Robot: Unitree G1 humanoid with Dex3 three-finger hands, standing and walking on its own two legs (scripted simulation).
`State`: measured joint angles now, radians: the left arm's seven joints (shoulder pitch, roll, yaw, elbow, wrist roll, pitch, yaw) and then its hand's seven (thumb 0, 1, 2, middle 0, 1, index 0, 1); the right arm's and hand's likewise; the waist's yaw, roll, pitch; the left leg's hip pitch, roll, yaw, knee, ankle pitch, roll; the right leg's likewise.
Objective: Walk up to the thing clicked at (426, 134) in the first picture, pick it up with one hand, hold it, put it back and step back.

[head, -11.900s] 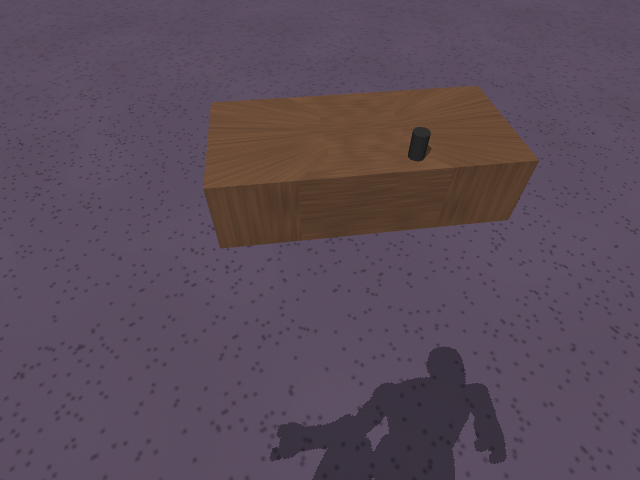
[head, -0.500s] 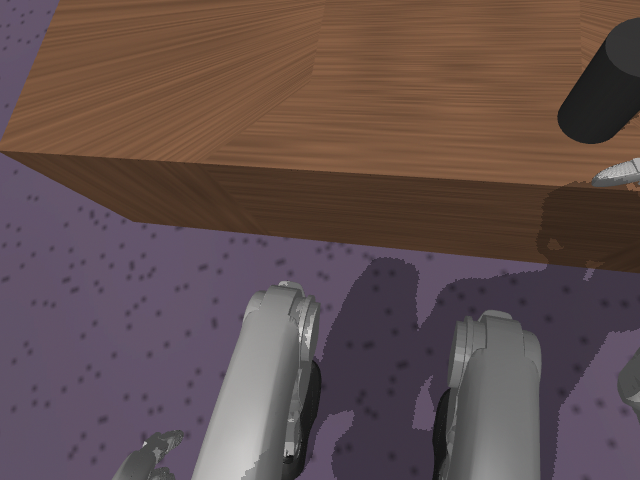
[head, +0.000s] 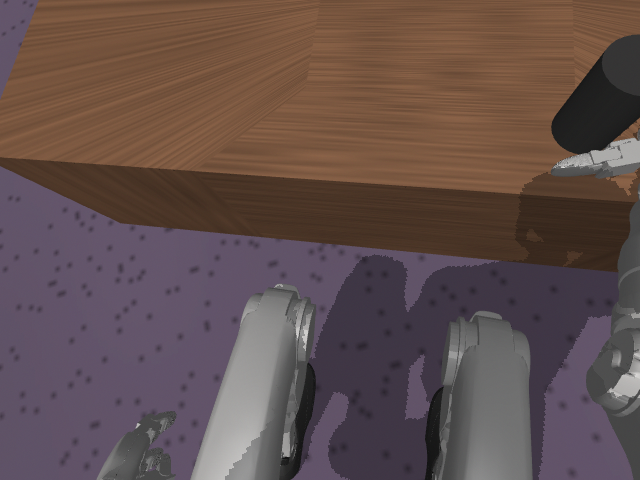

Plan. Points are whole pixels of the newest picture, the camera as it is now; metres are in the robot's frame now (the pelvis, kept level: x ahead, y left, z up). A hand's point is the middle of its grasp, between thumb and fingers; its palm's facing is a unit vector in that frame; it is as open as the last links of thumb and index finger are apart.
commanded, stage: close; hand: right
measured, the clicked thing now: (607, 101) +0.54 -0.24 +0.00
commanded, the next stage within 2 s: settle in 0.76 s
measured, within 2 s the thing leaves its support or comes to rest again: leaves its support in 1.06 s
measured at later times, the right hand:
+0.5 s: hand (609, 94) +0.54 -0.24 +0.01, palm faces +0.15 +0.99 -0.03, open 13.5 cm
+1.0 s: hand (606, 87) +0.55 -0.23 +0.01, palm faces +0.14 +0.99 -0.03, open 9.5 cm
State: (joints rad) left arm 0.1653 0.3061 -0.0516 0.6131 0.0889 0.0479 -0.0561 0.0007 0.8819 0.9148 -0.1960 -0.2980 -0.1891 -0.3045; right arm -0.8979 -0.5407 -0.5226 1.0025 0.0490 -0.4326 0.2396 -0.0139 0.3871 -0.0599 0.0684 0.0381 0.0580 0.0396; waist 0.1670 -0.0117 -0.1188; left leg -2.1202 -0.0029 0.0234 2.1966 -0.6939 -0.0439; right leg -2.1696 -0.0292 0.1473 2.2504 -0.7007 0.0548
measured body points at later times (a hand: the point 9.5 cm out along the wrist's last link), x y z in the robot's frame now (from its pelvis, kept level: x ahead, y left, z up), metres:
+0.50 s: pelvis +0.00 +0.00 +0.00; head +0.23 -0.04 +0.38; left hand +0.06 +0.28 -0.11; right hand +0.53 -0.29 +0.01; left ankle +0.09 +0.13 -0.35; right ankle +0.08 -0.14 -0.35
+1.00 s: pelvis +0.00 +0.00 +0.01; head +0.23 -0.05 +0.39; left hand +0.06 +0.28 -0.11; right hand +0.53 -0.29 +0.02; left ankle +0.09 +0.13 -0.35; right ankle +0.08 -0.14 -0.35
